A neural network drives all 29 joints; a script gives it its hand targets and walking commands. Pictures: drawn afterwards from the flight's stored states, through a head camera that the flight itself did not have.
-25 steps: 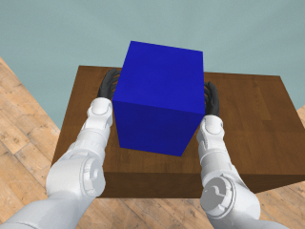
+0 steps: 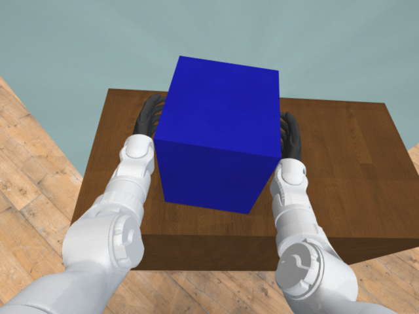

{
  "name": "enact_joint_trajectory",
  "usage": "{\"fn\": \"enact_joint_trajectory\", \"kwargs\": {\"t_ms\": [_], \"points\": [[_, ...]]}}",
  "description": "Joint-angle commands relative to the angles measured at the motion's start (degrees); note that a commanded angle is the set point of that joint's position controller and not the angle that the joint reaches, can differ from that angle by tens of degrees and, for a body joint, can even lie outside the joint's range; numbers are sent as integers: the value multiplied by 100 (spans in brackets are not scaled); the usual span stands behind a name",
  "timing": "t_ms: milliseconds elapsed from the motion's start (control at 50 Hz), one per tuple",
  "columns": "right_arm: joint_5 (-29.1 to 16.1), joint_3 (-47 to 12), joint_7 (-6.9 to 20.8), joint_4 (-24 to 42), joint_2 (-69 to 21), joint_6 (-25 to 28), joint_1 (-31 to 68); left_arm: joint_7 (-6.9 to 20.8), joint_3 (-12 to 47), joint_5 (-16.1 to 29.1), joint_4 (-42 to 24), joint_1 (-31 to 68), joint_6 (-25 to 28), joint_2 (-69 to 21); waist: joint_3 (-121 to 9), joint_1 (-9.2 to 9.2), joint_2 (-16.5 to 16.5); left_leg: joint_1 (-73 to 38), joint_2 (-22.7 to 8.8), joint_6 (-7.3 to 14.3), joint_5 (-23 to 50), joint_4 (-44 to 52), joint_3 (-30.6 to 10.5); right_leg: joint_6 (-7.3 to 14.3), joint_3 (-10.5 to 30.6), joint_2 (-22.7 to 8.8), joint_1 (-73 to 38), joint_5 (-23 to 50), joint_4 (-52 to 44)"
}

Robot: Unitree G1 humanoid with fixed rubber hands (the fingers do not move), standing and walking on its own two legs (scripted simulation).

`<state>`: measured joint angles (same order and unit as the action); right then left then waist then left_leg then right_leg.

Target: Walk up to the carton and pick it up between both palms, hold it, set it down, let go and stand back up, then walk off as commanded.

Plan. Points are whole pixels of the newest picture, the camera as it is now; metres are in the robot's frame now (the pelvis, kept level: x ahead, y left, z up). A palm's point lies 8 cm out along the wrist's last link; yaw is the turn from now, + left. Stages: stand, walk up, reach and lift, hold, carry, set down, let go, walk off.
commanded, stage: set down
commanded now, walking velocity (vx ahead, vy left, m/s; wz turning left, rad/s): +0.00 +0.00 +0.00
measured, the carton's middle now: (216, 141) +0.45 -0.02 +0.00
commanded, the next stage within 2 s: none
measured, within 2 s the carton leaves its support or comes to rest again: rests again in 0.04 s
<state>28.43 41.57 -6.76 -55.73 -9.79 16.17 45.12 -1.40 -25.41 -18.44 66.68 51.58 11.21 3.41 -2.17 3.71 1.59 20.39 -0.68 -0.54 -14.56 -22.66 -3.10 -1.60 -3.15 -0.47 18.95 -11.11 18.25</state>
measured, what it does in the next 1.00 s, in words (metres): stands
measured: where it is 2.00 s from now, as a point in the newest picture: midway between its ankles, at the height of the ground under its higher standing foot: outside the picture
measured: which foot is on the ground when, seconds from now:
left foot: down 0.00-1.00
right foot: down 0.00-1.00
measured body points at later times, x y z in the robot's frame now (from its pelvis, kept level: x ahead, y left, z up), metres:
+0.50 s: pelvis +0.00 +0.00 +0.00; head +0.09 +0.02 +0.44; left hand +0.45 +0.13 +0.03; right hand +0.41 -0.16 +0.04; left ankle -0.05 +0.12 -0.74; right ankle -0.04 -0.13 -0.74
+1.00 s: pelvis +0.00 +0.00 +0.00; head +0.09 +0.02 +0.44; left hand +0.45 +0.13 +0.03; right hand +0.41 -0.16 +0.04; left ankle -0.05 +0.12 -0.74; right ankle -0.04 -0.13 -0.74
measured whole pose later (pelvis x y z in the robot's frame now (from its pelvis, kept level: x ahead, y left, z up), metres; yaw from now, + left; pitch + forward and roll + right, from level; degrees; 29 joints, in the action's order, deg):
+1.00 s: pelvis +0.00 +0.00 +0.00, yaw +0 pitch +12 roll -1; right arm 31.2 43.9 -6.8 -55.9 -10.8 19.1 45.2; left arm 0.6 -31.9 -23.0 66.9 52.0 12.9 2.6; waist -1.2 3.7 1.6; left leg 20.5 -0.7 -0.5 -14.3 -22.7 -3.1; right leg -1.6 -3.7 -0.6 19.0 -11.2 18.2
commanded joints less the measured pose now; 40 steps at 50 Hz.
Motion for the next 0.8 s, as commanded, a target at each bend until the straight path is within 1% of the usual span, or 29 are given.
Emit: {"fn": "enact_joint_trajectory", "kwargs": {"t_ms": [0,60,120,200,220,280,300,320,340,360,420,440,480,500,520,540,560,580,620,640,680,700,720,740,760,780], "points": [[657,-1375,698,-512,-2702,406,3113,819,518,-480,674,3092,177,-2905,-3411,238,-320,-874,-38,-303,3610,-285,615,-270,-349,5,-683,3563,508],[678,-1310,687,-488,-2681,430,3112,824,531,-475,655,3079,175,-2940,-3400,295,-341,-909,-56,-322,3632,-304,587,-266,-375,27,-585,3464,509],[722,-1274,694,-566,-2698,419,3028,838,473,-517,649,3001,180,-2939,-3285,272,-328,-877,-53,-297,3517,-277,607,-261,-368,19,-540,3334,473],[761,-1207,681,-570,-2713,428,2975,860,434,-549,662,2981,167,-2945,-3225,304,-335,-840,-50,-289,3492,-269,614,-276,-374,24,-500,3266,470],[781,-1197,689,-620,-2724,415,2929,870,388,-588,670,2944,158,-2942,-3125,278,-314,-815,-42,-271,3423,-254,616,-276,-358,2,-519,3246,446],[815,-1155,686,-601,-2744,432,2927,883,354,-603,677,2920,158,-2961,-3072,294,-262,-770,-47,-260,3380,-241,622,-297,-364,4,-515,3271,452],[815,-1135,687,-615,-2749,424,2898,884,341,-625,691,2884,145,-2958,-3059,303,-286,-777,-50,-265,3364,-223,615,-295,-377,13,-497,3201,449],[826,-1150,699,-607,-2777,419,2858,888,308,-644,691,2820,146,-2978,-2991,265,-282,-787,-49,-255,3366,-226,632,-291,-374,15,-499,3184,433],[838,-1117,688,-613,-2771,425,2871,891,325,-643,677,2844,144,-2983,-3018,299,-274,-775,-57,-254,3356,-231,628,-297,-392,15,-460,3154,435],[837,-1105,689,-622,-2763,425,2869,892,324,-653,663,2851,142,-2966,-2993,293,-307,-780,-59,-257,3325,-220,615,-295,-388,7,-428,3084,423],[866,-1108,694,-609,-2822,422,2834,897,285,-668,640,2835,151,-2979,-2965,264,-277,-754,-54,-239,3282,-222,634,-297,-380,11,-443,3064,407],[867,-1100,687,-651,-2839,407,2769,911,272,-685,646,2789,141,-2971,-2871,290,-267,-728,-43,-225,3221,-202,638,-305,-367,2,-463,3070,396],[890,-1071,688,-628,-2864,399,2750,921,221,-705,661,2760,133,-2993,-2829,285,-245,-717,-48,-216,3206,-181,628,-310,-380,7,-478,3032,392],[901,-1077,702,-581,-2932,404,2788,921,213,-726,640,2761,139,-3011,-2839,253,-251,-729,-48,-218,3220,-188,642,-310,-386,20,-477,3028,400],[882,-1080,701,-619,-2871,405,2740,917,231,-716,640,2744,138,-2987,-2819,286,-263,-712,-49,-216,3200,-193,630,-316,-377,11,-451,3050,400],[895,-1099,718,-598,-2982,410,2737,918,231,-737,589,2750,157,-3034,-2825,248,-261,-703,-38,-215,3190,-188,645,-316,-386,11,-462,3051,385],[896,-1074,709,-612,-2889,405,2714,919,200,-742,637,2740,151,-2966,-2803,262,-246,-655,-37,-204,3139,-171,651,-318,-376,6,-497,3049,394],[907,-1100,724,-593,-2972,404,2730,922,162,-770,619,2720,151,-3014,-2799,222,-245,-663,-38,-195,3147,-174,647,-309,-372,7,-514,3030,394],[911,-1088,722,-621,-3000,408,2691,925,196,-765,597,2731,160,-3039,-2757,292,-253,-690,-46,-196,3160,-180,615,-322,-382,3,-443,3036,381],[946,-1077,726,-639,-3078,394,2670,926,151,-803,593,2746,163,-3033,-2721,263,-248,-679,-46,-190,3128,-177,629,-322,-383,10,-461,2981,380],[936,-1099,738,-584,-3067,381,2651,941,110,-811,637,2706,149,-2996,-2664,263,-219,-678,-41,-173,3093,-166,634,-327,-386,15,-469,3014,366],[957,-1087,738,-569,-3161,383,2663,958,86,-835,625,2736,144,-3055,-2646,294,-207,-666,-38,-168,3093,-168,627,-333,-388,11,-489,3015,350],[935,-1120,743,-570,-3118,382,2619,948,82,-829,606,2698,154,-2973,-2673,249,-204,-651,-26,-159,3107,-175,650,-327,-378,21,-519,3067,380],[938,-1096,743,-601,-3100,378,2613,949,38,-861,619,2709,153,-2927,-2626,266,-204,-645,-24,-158,3078,-164,640,-346,-376,8,-539,3069,389],[972,-1092,748,-583,-3194,364,2600,961,-3,-896,625,2693,151,-2952,-2579,245,-200,-602,-17,-151,3050,-161,648,-337,-375,10,-569,3025,369],[984,-1053,746,-584,-3182,354,2596,963,-8,-895,600,2693,140,-2942,-2555,284,-197,-634,-23,-150,3033,-152,644,-345,-396,21,-542,2994,373]]}}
